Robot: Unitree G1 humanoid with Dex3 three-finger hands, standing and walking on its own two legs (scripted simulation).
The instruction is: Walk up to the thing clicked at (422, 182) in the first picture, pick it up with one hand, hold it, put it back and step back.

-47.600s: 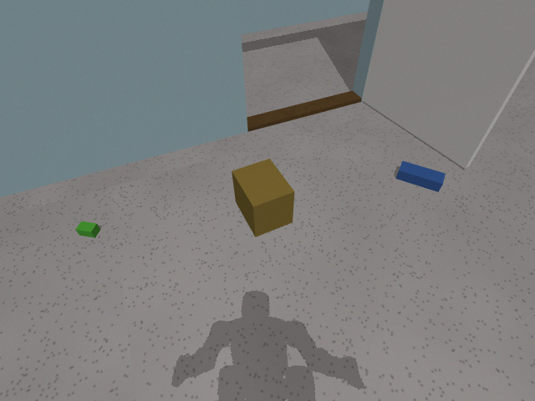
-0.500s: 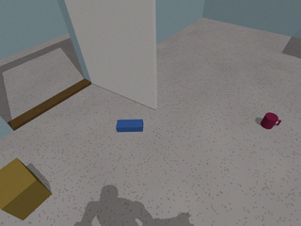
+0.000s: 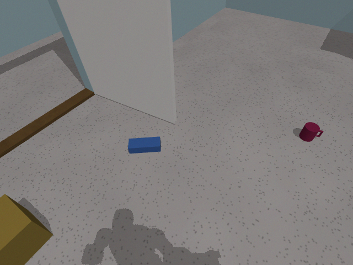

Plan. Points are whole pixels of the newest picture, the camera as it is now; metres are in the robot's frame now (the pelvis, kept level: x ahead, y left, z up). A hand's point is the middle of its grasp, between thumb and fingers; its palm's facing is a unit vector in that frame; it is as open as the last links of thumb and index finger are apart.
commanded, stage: step back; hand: left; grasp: from above
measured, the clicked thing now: (144, 145) +1.00 +0.28 -0.73
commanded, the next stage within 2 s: stand in 0.22 s
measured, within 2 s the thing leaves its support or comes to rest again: neither
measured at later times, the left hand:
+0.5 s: hand out of the picture +0.13 +0.25 -0.13, palm faces -0.02 -0.95 -0.32, open 7.4 cm
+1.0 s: hand out of the picture +0.07 +0.25 -0.13, palm faces -0.03 -0.94 -0.35, open 7.4 cm
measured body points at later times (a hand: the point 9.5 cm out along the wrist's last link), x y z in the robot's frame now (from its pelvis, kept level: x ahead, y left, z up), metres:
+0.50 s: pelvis +0.02 +0.01 +0.02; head +0.03 +0.01 +0.47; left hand +0.13 +0.30 -0.11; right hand +0.13 -0.29 -0.10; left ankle +0.00 +0.13 -0.73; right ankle +0.03 -0.12 -0.73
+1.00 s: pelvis +0.01 -0.01 +0.02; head +0.02 -0.01 +0.47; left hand +0.07 +0.30 -0.11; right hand +0.07 -0.30 -0.12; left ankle +0.00 +0.13 -0.73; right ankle +0.03 -0.12 -0.73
